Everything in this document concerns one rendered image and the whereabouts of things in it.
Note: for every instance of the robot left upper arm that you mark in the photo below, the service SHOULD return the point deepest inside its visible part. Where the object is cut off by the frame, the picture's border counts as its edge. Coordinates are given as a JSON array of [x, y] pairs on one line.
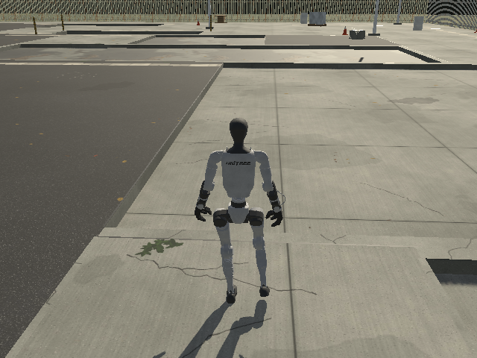
[[215, 157]]

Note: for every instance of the left robot forearm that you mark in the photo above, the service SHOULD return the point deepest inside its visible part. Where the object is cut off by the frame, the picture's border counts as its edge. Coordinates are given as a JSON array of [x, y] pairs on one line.
[[203, 197]]

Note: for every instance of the right robot forearm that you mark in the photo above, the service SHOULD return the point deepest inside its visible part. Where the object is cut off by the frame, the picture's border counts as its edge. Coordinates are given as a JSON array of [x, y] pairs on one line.
[[274, 199]]

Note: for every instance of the humanoid robot torso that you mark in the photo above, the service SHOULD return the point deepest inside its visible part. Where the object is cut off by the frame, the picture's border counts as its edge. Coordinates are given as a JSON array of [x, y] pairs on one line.
[[238, 172]]

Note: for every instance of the robot right hand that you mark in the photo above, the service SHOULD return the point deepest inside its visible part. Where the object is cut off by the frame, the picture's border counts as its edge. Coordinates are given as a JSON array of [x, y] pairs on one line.
[[274, 215]]

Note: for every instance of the robot left hand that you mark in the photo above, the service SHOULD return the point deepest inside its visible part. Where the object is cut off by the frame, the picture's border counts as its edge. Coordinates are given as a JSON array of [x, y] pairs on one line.
[[204, 211]]

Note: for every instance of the robot right upper arm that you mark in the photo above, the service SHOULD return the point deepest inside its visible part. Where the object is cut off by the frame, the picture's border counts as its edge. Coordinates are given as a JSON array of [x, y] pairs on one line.
[[265, 169]]

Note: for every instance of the robot right shin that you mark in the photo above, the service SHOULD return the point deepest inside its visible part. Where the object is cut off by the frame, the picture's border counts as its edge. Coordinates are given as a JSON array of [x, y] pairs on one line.
[[261, 262]]

